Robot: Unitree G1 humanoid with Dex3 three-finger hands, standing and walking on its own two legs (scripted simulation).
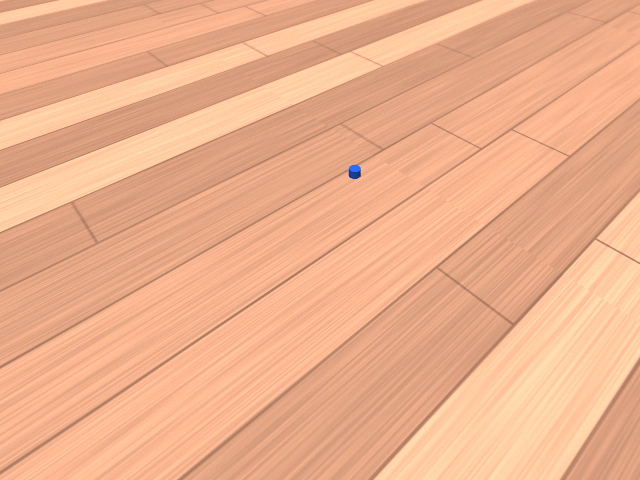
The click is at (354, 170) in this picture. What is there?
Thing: low tin
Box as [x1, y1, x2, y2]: [349, 165, 360, 178]
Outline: 351,165 349,167 349,176 352,178 357,178 359,176 360,168 357,165
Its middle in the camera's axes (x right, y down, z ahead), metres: +0.18 -0.32 +1.95
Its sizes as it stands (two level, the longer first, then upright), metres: 0.058 0.058 0.044
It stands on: the floor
